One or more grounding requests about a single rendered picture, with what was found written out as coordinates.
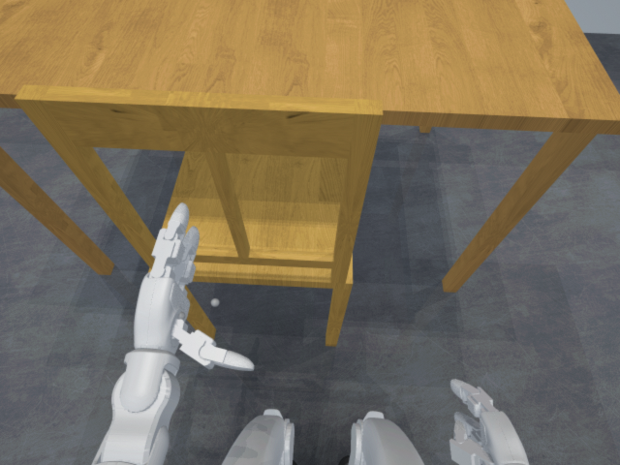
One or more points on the robot left thigh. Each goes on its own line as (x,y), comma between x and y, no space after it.
(265,440)

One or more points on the right robot hand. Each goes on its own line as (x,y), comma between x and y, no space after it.
(493,441)

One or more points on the left robot hand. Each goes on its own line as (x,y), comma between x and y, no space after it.
(162,296)

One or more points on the left robot shin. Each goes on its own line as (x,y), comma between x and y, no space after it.
(273,412)

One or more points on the robot left forearm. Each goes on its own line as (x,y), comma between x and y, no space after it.
(143,400)

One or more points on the chair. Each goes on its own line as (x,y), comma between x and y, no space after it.
(274,184)

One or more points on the table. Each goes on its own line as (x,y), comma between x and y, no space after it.
(521,65)

